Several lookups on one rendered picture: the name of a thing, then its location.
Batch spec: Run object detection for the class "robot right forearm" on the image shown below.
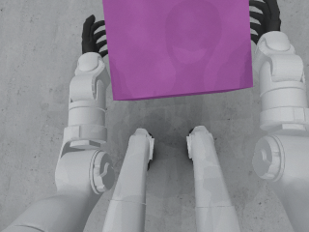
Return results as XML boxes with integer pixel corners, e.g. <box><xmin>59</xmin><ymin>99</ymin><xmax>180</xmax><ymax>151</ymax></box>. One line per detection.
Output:
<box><xmin>251</xmin><ymin>31</ymin><xmax>309</xmax><ymax>137</ymax></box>

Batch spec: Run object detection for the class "right robot shin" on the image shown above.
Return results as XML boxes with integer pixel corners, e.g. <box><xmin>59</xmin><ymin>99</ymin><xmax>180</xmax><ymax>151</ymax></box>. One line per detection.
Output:
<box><xmin>191</xmin><ymin>126</ymin><xmax>214</xmax><ymax>144</ymax></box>

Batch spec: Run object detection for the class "robot shin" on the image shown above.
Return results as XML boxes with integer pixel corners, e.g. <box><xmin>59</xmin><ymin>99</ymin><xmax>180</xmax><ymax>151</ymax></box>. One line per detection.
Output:
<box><xmin>128</xmin><ymin>129</ymin><xmax>150</xmax><ymax>144</ymax></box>
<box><xmin>191</xmin><ymin>126</ymin><xmax>214</xmax><ymax>144</ymax></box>

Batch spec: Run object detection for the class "right robot upper arm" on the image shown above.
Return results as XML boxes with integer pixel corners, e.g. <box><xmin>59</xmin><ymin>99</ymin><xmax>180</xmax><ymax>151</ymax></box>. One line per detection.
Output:
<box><xmin>252</xmin><ymin>134</ymin><xmax>309</xmax><ymax>232</ymax></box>

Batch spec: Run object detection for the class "robot right hand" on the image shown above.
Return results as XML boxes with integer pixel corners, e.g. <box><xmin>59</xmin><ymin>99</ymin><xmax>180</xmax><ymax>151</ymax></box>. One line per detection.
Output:
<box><xmin>248</xmin><ymin>0</ymin><xmax>281</xmax><ymax>45</ymax></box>

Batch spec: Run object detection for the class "left robot upper arm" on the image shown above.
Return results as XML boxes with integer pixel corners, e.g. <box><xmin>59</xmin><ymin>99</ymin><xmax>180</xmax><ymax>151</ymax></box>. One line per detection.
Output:
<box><xmin>1</xmin><ymin>149</ymin><xmax>116</xmax><ymax>232</ymax></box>

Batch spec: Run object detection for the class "robot left forearm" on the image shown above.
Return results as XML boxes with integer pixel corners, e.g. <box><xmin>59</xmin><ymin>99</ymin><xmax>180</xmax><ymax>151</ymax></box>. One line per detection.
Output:
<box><xmin>55</xmin><ymin>52</ymin><xmax>111</xmax><ymax>188</ymax></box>

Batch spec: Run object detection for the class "robot left hand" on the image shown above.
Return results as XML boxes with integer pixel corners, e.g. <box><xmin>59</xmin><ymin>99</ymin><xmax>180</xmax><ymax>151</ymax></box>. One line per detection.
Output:
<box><xmin>81</xmin><ymin>14</ymin><xmax>108</xmax><ymax>58</ymax></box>

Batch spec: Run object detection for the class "left robot shin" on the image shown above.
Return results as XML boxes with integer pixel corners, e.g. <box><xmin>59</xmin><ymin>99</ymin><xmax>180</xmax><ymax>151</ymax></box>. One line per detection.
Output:
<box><xmin>128</xmin><ymin>129</ymin><xmax>150</xmax><ymax>144</ymax></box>

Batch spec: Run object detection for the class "carton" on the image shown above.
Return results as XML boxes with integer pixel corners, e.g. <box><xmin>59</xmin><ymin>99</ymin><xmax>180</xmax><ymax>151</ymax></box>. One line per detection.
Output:
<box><xmin>102</xmin><ymin>0</ymin><xmax>253</xmax><ymax>102</ymax></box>

